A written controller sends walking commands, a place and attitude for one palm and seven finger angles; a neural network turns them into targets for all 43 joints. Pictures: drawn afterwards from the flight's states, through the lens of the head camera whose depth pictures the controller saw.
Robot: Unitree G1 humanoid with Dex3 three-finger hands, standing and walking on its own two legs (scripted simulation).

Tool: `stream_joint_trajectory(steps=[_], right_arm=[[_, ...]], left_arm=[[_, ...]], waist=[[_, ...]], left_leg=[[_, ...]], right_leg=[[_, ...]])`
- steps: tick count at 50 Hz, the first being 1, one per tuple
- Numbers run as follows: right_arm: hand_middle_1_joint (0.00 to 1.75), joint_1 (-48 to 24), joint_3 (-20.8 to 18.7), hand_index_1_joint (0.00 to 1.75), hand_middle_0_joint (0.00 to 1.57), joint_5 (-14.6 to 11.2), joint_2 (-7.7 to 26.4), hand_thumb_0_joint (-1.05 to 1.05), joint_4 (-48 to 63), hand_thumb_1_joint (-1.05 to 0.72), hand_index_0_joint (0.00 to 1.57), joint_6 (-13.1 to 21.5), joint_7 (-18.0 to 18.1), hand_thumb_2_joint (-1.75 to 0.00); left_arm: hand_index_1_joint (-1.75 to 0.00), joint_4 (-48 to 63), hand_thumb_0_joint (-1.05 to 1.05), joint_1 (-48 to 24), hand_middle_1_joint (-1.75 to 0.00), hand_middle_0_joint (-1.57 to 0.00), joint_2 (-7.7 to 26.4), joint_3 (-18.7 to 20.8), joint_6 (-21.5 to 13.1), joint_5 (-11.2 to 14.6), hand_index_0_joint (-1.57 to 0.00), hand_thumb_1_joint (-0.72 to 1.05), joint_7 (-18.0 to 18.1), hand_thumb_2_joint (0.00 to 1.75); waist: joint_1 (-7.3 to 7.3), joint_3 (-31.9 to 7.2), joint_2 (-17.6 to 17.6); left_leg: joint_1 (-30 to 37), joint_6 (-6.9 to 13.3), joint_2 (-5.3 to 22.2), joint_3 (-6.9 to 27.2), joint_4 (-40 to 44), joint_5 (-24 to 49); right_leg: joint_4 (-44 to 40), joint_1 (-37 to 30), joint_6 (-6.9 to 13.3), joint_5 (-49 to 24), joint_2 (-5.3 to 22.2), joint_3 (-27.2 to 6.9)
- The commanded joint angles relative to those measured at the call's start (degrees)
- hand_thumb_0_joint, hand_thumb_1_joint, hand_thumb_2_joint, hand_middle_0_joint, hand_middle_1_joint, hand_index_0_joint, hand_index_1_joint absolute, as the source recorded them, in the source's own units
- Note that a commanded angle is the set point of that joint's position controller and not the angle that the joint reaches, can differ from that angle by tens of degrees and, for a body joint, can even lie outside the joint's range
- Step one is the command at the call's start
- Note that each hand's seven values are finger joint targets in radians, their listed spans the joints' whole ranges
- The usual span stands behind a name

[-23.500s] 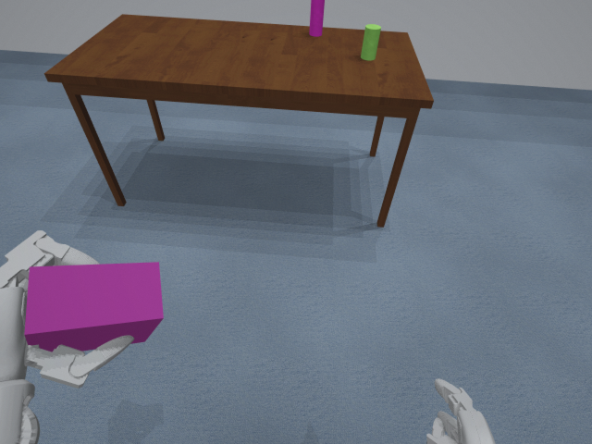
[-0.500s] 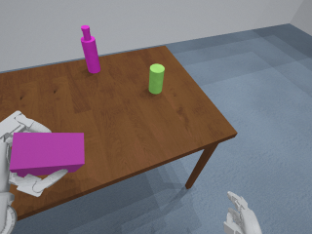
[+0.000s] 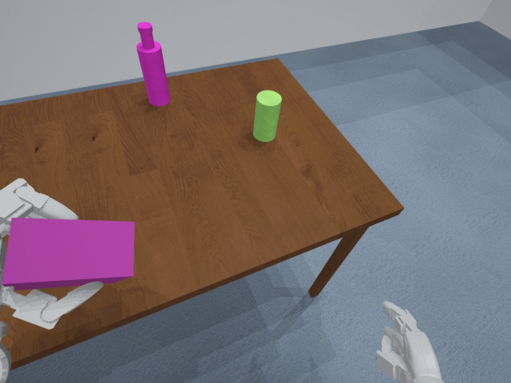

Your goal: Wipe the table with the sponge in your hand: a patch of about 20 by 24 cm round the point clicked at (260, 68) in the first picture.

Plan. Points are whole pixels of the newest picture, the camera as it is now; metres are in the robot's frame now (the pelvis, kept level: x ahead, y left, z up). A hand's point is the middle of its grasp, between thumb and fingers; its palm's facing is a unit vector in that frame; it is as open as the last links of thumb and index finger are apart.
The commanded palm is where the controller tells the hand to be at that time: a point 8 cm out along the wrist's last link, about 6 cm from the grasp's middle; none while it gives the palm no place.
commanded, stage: come to a stop and stand still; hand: left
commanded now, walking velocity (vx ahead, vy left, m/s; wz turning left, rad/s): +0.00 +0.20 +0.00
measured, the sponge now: (88, 256) +0.23 +0.22 +0.13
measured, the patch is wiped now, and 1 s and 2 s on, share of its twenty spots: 0.00 0.00 0.00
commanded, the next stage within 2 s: look again from close up in 1.58 s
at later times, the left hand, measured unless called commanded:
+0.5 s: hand (1, 188) +0.25 +0.28 +0.22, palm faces +0.52 -0.73 -0.44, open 10.2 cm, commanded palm +0.14 +0.26 +0.18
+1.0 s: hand (91, 241) +0.22 +0.20 +0.18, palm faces +0.35 -0.85 -0.38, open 10.1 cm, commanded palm +0.17 +0.24 +0.18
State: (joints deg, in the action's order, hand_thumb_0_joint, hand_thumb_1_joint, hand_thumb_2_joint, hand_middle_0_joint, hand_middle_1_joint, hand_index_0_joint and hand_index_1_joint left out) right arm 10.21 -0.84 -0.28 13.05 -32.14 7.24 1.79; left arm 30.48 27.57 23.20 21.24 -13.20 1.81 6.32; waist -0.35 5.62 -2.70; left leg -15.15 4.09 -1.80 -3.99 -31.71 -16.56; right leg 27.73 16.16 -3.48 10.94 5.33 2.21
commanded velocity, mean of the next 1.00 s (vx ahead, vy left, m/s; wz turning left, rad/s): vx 0.00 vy -0.03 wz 0.00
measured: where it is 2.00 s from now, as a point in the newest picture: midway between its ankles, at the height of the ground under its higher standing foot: outside the picture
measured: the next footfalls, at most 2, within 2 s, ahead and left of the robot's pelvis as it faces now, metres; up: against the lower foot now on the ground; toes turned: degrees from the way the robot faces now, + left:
none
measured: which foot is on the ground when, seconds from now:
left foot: down 0.00-1.00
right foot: down 0.00-1.00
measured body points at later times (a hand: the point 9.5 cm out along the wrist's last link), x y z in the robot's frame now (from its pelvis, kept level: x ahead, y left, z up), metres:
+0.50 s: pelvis -0.01 -0.02 +0.00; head +0.03 +0.01 +0.45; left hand +0.22 +0.31 +0.24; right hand +0.18 -0.22 -0.07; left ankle +0.01 +0.07 -0.73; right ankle +0.03 -0.16 -0.73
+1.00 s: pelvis +0.00 -0.04 +0.01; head +0.02 -0.03 +0.46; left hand +0.20 +0.24 +0.20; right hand +0.18 -0.28 -0.06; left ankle +0.01 +0.07 -0.73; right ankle +0.03 -0.16 -0.73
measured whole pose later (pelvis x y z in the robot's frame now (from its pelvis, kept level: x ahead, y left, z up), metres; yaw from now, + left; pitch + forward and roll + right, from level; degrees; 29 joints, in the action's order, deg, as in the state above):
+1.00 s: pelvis +0.00 -0.04 +0.01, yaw -1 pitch -1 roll -1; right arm 11.6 0.3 -0.4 13.1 -34.4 10.4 2.0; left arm 27.1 22.7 20.8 20.1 -14.2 1.7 4.9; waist -1.6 3.5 -0.9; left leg -12.2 0.6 1.7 -3.4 -27.2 -14.3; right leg 23.4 13.0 -0.2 9.6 -0.1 1.4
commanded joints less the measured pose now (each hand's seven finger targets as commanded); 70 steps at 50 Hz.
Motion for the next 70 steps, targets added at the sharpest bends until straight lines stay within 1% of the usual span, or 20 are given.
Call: stream_joint_trajectory(steps=[1, 8, 15, 18, 19, 20, 21, 23, 25, 29, 32, 35, 37, 40, 43, 46, 49, 54, 60, 70], right_arm=[[0.3, -3.57, -2.61, 0.3, 0.2, -0.27, 7.09, 0.0, 9.53, -0.9, 0.2, 4.0, 0.19, -0.9], [0.3, -1.71, -2.14, 0.3, 0.2, 0.14, 6.1, 0.0, 6.6, -0.9, 0.2, 4.71, -0.23, -0.9], [0.3, -4.27, -1.31, 0.3, 0.2, -0.01, 5.59, 0.0, 6.38, -0.9, 0.2, 4.61, -0.19, -0.9], [0.3, -4.19, -1.15, 0.3, 0.2, 0.16, 5.3, 0.0, 6.98, -0.9, 0.2, 4.13, -0.1, -0.9], [0.3, 2.97, 0.13, 0.3, 0.2, 4.12, 6.91, 0.0, 6.19, -0.9, 0.2, 6.55, -0.64, -0.9], [0.3, -2.42, -0.08, 0.3, 0.2, 1.06, 1.5, 0.0, 2.52, -0.9, 0.2, 5.68, -0.96, -0.9], [0.3, -0.07, -0.7, 0.3, 0.2, 1.94, 2.49, 0.0, 3.61, -0.9, 0.2, 5.2, -1.56, -0.9], [0.3, 1.21, -2.44, 0.3, 0.2, 0.49, 5.03, 0.0, 6.51, -0.9, 0.2, 5.63, -2.49, -0.9], [0.3, 0.05, -2.42, 0.3, 0.2, -0.69, 4.51, 0.0, 7.37, -0.9, 0.2, 5.34, -4.22, -0.9], [0.3, -1.97, -1.96, 0.3, 0.2, -1.26, 5.51, 0.0, 8.68, -0.9, 0.2, 4.6, -3.52, -0.9], [0.3, -3.6, -1.44, 0.3, 0.2, -1.48, 5.14, 0.0, 9.19, -0.9, 0.2, 3.6, -0.81, -0.9], [0.3, -4.25, -0.89, 0.3, 0.2, -1.16, 5.2, 0.0, 8.69, -0.9, 0.2, 3.46, 0.89, -0.9], [0.3, -3.78, -0.57, 0.3, 0.2, -0.88, 4.73, 0.0, 8.78, -0.9, 0.2, 4.15, 1.32, -0.9], [0.3, -3.74, -0.39, 0.3, 0.2, -0.77, 4.79, 0.0, 8.15, -0.9, 0.2, 6.08, 1.12, -0.9], [0.3, -2.5, -0.73, 0.3, 0.2, -0.25, 5.3, 0.0, 7.25, -0.9, 0.2, 7.56, 0.69, -0.9], [0.3, -1.79, -1.05, 0.3, 0.2, -0.07, 5.63, 0.0, 6.38, -0.9, 0.2, 7.2, 0.45, -0.9], [0.3, -2.28, -1.36, 0.3, 0.2, -0.22, 5.97, 0.0, 6.45, -0.9, 0.2, 6.09, 0.4, -0.9], [0.3, -3.08, -0.95, 0.3, 0.2, -0.45, 5.52, 0.0, 7.42, -0.9, 0.2, 4.24, 0.61, -0.9], [0.3, -4.68, -0.21, 0.3, 0.2, -0.25, 5.14, 0.0, 8.32, -0.9, 0.2, 4.68, 0.44, -0.9], [0.3, -3.59, -0.5, 0.3, 0.2, -0.09, 5.31, 0.0, 7.72, -0.9, 0.2, 4.33, 0.37, -0.9]], left_arm=[[-1.6, 14.97, 0.0, -2.36, -1.6, -1.2, 8.94, 7.79, -4.91, 0.92, -1.2, 0.1, 1.23, 1.3], [-1.6, 11.97, 0.0, -8.4, -1.6, -1.2, 7.37, 5.74, -3.98, 0.43, -1.2, 0.1, 0.92, 1.3], [-1.6, 9.96, 0.0, -11.73, -1.6, -1.2, 6.16, 3.85, -2.92, 0.18, -1.2, 0.1, 0.81, 1.3], [-1.6, 10.01, 0.0, -11.86, -1.6, -1.2, 5.57, 3.34, -2.9, 0.17, -1.2, 0.1, 0.78, 1.3], [-1.6, 24.27, 0.0, -73.38, -1.6, -1.2, 50.14, 35.04, -9.03, -11.44, -1.2, 0.1, 0.78, 1.3], [-1.6, 1.68, 0.0, -55.26, -1.6, -1.2, 29.81, 23.49, -6.87, -6.18, -1.2, 0.1, -0.12, 1.3], [-1.6, 0.59, 0.0, -37.13, -1.6, -1.2, 19.58, 15.44, -6.34, -3.75, -1.2, 0.1, -1.09, 1.3], [-1.6, -2.54, 0.0, -23.95, -1.6, -1.2, 10.32, 7.99, -5.59, -1.2, -1.2, 0.1, -2.74, 1.3], [-1.6, -0.12, 0.0, -8.23, -1.6, -1.2, 2.55, 3.17, -4.91, 1.05, -1.2, 0.1, -3.67, 1.3], [-1.6, 4.26, 0.0, -4.31, -1.6, -1.2, 6.89, 4.84, -3.64, 1.14, -1.2, 0.1, -3.01, 1.3], [-1.6, 1.24, 0.0, -6.48, -1.6, -1.2, 11.44, 11.18, -3.07, 2.08, -1.2, 0.1, -1.55, 1.3], [-1.6, 4.79, 0.0, -12.45, -1.6, -1.2, 15.62, 14.26, -3.97, 1.98, -1.2, 0.1, -1.11, 1.3], [-1.6, 6.99, 0.0, -14.66, -1.6, -1.2, 12.94, 10.6, -4.71, 1.88, -1.2, 0.1, -1.29, 1.3], [-1.6, 12.05, 0.0, -16.04, -1.6, -1.2, 11.55, 7.82, -5.12, 1.02, -1.2, 0.1, -0.91, 1.3], [-1.6, 12.67, 0.0, -12.94, -1.6, -1.2, 8.77, 5.41, -4.79, 0.73, -1.2, 0.1, -0.29, 1.3], [-1.6, 7.4, 0.0, -8.17, -1.6, -1.2, 6.63, 4.96, -3.78, 0.6, -1.2, 0.1, 0.05, 1.3], [-1.6, 3.49, 0.0, -6.54, -1.6, -1.2, 6.69, 5.95, -3.17, 0.77, -1.2, 0.1, -0.17, 1.3], [-1.6, 1.86, 0.0, -7.92, -1.6, -1.2, 7.09, 6.2, -2.65, 0.97, -1.2, 0.1, -0.82, 1.3], [-1.6, 11.37, 0.0, -12.25, -1.6, -1.2, 8.55, 5.14, -2.99, 0.57, -1.2, 0.1, -0.72, 1.3], [-1.6, 8.66, 0.0, -9.31, -1.6, -1.2, 7.98, 6.09, -2.84, 0.48, -1.2, 0.1, -0.32, 1.3]], waist=[[-0.94, -12.94, 9.82], [-0.5, -10.49, 10.53], [-0.61, -9.31, 9.2], [-0.72, -8.83, 10.27], [-0.92, -2.43, 6.16], [-2.08, -9.35, 17.11], [-1.58, -12.43, 15.98], [-2.35, -18.51, 18.66], [-2.61, -19.53, 15.03], [-2.19, -11.43, -4.34], [-1.92, -8.92, -9.38], [-1.2, -7.16, -1.54], [-1.25, -7.85, 7.11], [-1.52, -11.13, 11.85], [-1.86, -13.85, 8.97], [-1.67, -13.41, 2.79], [-1.41, -11.39, 1.22], [-1.21, -10.05, 1.85], [-1.26, -12.64, 8.41], [-1.12, -12.26, 9.25]], left_leg=[[-3.46, -1.8, 9.07, 8.19, 9.93, 18.32], [5.2, -7.47, 11.64, 9.64, 12.71, 27.5], [1.97, -8.37, 8.33, 7.4, 14.72, 11.61], [-1.71, -6.89, 8.16, 7.93, 16.49, 3.72], [-11.33, -2.16, 9.68, 5.8, 6.56, 12.07], [4.35, -5.91, 9.65, 7.99, 5.1, 21.09], [9.63, -8.21, 8.23, 7.17, 8.25, 28.08], [12.32, -6.23, 7.75, 4.67, 6.03, 29.45], [10.46, -5.06, 6.97, 3.57, 5.93, 25.65], [0.63, -4.06, 6.17, 3.88, 9.78, 3.93], [1.33, -3.59, 5.59, 4.26, 10.26, -1.07], [2.86, -3.11, 4.88, 4.19, 9.52, -2.59], [2.16, -2.71, 4.57, 3.46, 9.08, -3.8], [4.26, -2.74, 4.32, 3.08, 8.42, -1.68], [5.38, -2.93, 4.45, 3.01, 7.66, 3.14], [5.5, -3.31, 4.98, 3.51, 7.79, 6.13], [4.4, -3.63, 5.86, 4.19, 9.05, 8.97], [3.57, -3.47, 6.76, 4.3, 10.6, 10.78], [5.18, -3.54, 6.33, 4.1, 11.07, 14.51], [4.26, -4.91, 7.09, 5.37, 12.69, 15.34]], right_leg=[[7.56, -12.0, 3.28, -7.65, -0.11, 1.33], [3.88, -5.02, 3.85, 3.12, -3.18, 1.01], [-3.94, -11.2, 4.57, -6.57, -3.83, -1.21], [-4.72, -13.55, 4.25, -5.34, -3.74, -1.66], [-1.35, -6.57, 5.47, -5.05, -2.61, -2.96], [1.22, 2.32, 9.23, -1.96, 0.84, -0.2], [2.98, -1.55, 8.5, -5.03, -2.18, 1.03], [1.7, -4.1, 7.04, -5.49, -2.84, -2.31], [-0.84, -8.12, 6.4, -11.38, -2.0, -3.87], [-5.93, -9.45, 4.82, -5.51, -1.44, -4.81], [-9.4, -4.89, 4.45, 3.54, -0.77, -5.34], [-11.75, -0.65, 5.17, 8.85, -0.07, -8.42], [-11.87, -2.12, 5.38, 8.03, 0.36, -9.3], [-10.97, -4.81, 5.64, 4.21, 0.31, -9.42], [-9.52, -8.12, 5.29, -2.59, -0.04, -8.22], [-9.04, -8.07, 5.02, -5.6, -0.32, -6.98], [-8.01, -7.67, 4.75, -9.17, -0.84, -6.21], [-7.62, -8.19, 4.26, -11.13, -1.3, -5.02], [-5.88, -10.6, 4.21, -14.13, -2.3, -3.55], [-5.16, -11.16, 4.23, -12.71, -2.93, -2.09]])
